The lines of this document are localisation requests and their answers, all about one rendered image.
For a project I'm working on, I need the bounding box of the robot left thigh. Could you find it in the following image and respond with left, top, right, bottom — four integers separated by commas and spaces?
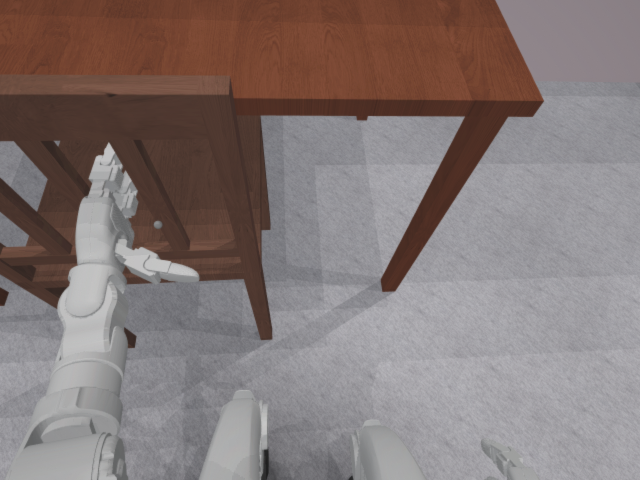
199, 398, 268, 480

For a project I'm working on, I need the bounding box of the robot left forearm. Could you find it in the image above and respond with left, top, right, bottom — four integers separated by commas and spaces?
4, 263, 129, 480

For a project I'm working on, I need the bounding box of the table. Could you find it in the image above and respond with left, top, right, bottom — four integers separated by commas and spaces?
0, 0, 544, 306

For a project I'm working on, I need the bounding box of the left robot hand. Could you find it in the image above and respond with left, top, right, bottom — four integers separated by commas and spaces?
75, 143, 200, 284

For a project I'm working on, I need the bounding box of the right robot hand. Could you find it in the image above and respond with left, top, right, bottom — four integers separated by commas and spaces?
481, 438, 540, 480

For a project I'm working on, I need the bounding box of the left robot upper arm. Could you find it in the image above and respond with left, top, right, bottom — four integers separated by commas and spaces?
9, 432, 128, 480

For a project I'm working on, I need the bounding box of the robot right thigh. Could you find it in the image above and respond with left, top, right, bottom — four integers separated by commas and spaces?
349, 425, 427, 480

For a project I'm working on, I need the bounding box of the chair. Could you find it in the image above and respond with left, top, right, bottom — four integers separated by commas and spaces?
0, 74, 272, 348

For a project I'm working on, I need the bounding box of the robot thigh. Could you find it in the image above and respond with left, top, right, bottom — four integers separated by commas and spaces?
199, 398, 268, 480
349, 425, 427, 480

